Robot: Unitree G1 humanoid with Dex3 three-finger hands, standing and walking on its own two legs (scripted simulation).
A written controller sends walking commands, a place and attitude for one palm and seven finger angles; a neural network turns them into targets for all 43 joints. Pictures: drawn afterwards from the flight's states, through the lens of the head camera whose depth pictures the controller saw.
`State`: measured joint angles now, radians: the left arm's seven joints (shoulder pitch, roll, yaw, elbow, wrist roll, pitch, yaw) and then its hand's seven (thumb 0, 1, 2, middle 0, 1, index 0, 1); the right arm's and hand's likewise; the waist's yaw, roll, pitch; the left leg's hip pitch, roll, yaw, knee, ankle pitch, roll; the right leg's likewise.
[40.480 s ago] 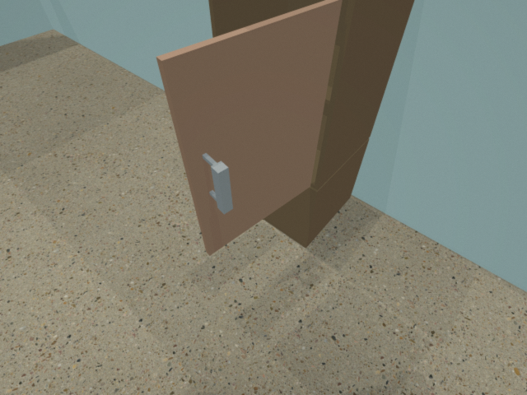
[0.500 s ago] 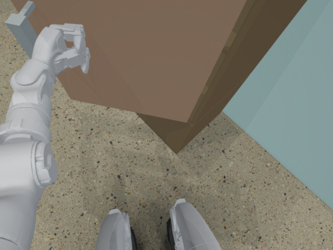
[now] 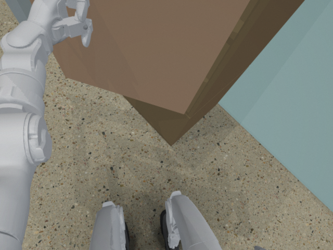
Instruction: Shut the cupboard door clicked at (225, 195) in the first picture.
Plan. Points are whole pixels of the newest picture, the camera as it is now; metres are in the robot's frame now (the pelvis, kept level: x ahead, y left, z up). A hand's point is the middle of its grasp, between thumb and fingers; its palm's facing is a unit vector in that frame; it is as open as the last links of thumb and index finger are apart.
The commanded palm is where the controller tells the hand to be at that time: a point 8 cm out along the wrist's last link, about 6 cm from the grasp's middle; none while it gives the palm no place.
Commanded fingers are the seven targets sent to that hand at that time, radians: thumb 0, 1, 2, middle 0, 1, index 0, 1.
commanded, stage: pull the fist back off the door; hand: left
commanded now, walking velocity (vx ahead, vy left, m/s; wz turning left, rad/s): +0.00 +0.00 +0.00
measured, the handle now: (30, 4) +0.62 +0.20 +0.10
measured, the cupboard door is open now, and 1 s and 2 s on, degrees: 31 26 26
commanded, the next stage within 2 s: draw the hand back to the body in 0.94 s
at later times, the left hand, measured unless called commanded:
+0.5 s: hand (104, 24) +0.58 +0.07 +0.10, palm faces +0.01 -1.00 -0.03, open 3.1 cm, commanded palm +0.53 +0.12 +0.10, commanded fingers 0.00 0.90 0.90 -1.30 -1.50 -1.30 -1.50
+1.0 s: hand (100, 58) +0.49 +0.08 +0.10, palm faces -0.01 -1.00 -0.04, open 3.1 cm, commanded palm +0.47 +0.13 +0.10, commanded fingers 0.00 0.90 0.90 -1.30 -1.50 -1.30 -1.50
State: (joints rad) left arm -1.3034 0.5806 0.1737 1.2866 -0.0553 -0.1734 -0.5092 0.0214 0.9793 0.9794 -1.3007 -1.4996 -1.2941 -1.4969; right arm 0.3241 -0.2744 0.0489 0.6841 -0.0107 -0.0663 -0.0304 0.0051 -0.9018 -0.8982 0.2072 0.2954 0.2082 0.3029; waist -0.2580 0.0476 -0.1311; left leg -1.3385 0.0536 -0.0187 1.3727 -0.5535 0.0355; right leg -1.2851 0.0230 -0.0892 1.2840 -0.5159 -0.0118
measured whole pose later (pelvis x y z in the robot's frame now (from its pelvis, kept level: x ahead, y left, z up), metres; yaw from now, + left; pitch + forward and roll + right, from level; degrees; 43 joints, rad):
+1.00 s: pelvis +0.02 -0.02 +0.04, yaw +2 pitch +22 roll -1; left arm -0.79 0.19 0.16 1.06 -0.03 -0.49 0.03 0.01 0.90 0.90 -1.30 -1.50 -1.30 -1.50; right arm 0.27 -0.25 -0.02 0.61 -0.03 0.06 0.05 0.01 -0.91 -0.90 0.20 0.29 0.20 0.30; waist -0.13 0.03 -0.15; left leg -1.02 0.03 0.01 1.16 -0.51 0.01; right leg -1.01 0.01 -0.06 1.14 -0.51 -0.03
